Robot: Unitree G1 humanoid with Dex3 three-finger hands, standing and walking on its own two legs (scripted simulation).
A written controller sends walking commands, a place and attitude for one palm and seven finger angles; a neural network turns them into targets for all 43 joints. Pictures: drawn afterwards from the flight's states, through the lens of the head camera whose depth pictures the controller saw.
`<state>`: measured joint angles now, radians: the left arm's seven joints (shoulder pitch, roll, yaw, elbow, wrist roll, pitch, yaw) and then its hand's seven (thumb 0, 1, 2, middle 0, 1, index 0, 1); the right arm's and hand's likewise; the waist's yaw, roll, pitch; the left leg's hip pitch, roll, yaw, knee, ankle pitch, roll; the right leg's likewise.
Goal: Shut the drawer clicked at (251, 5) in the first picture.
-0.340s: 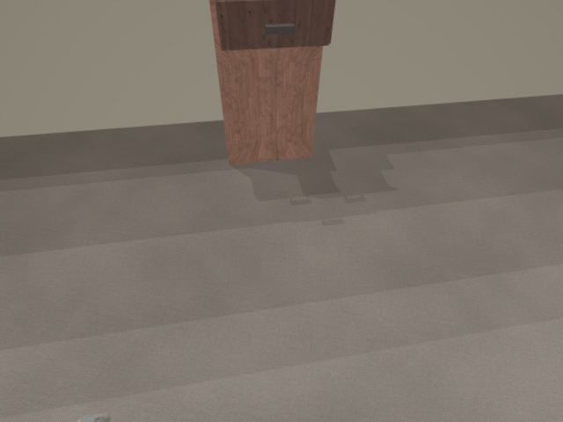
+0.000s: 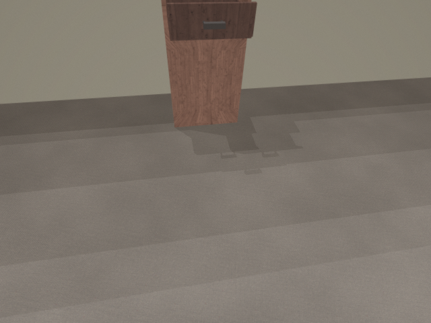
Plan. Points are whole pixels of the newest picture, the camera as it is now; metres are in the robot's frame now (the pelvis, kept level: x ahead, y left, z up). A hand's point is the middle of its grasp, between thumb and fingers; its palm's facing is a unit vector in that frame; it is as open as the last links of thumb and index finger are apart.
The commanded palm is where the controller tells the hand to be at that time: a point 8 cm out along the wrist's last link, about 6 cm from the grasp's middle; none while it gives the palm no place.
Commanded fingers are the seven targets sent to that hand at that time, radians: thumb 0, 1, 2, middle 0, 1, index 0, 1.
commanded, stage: stand and wait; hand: left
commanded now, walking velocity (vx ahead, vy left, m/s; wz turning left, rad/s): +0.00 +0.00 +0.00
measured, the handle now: (213, 23) +1.40 +0.10 +0.02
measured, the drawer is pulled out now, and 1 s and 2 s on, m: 0.18 0.18 0.18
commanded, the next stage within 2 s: look at it before walking up in 0.48 s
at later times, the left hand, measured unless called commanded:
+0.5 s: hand out of the picture +0.07 +0.25 -0.15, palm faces -0.02 -0.94 -0.34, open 7.4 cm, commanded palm none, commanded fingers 0.00 0.90 0.90 -0.20 -0.30 -0.20 -0.30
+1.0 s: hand out of the picture +0.07 +0.24 -0.15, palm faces -0.03 -0.94 -0.33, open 7.4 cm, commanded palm none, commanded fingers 0.00 0.90 0.90 -0.20 -0.30 -0.20 -0.30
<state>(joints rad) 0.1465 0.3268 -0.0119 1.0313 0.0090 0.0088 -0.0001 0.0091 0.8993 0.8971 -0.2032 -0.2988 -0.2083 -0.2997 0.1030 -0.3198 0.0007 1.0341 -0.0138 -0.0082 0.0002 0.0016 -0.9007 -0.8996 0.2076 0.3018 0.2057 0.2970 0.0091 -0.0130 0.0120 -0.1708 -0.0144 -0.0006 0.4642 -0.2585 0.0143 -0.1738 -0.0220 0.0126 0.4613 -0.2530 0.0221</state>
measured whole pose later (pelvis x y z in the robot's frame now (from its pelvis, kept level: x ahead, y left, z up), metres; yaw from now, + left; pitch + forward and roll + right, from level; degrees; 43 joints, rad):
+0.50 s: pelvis -0.01 +0.00 +0.00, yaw +0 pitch -2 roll +0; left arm 0.15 0.35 -0.01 1.08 0.01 0.01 0.00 0.01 0.90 0.90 -0.20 -0.30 -0.21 -0.30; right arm 0.13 -0.34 0.00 1.11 -0.01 -0.01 0.00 0.00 -0.90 -0.90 0.21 0.30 0.20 0.30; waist 0.00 -0.01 0.02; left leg -0.15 -0.01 0.00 0.41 -0.22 0.01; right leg -0.16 -0.02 0.02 0.41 -0.22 0.02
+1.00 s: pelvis +0.00 -0.01 +0.01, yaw +0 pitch -2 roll +0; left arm 0.14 0.34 -0.01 1.09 0.01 0.00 0.00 0.01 0.90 0.90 -0.20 -0.30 -0.21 -0.30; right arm 0.12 -0.34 0.00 1.11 -0.01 -0.01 0.00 0.00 -0.90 -0.90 0.21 0.30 0.20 0.30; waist 0.01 -0.01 0.03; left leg -0.14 0.00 0.00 0.38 -0.21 0.00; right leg -0.15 -0.01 0.01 0.39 -0.21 0.01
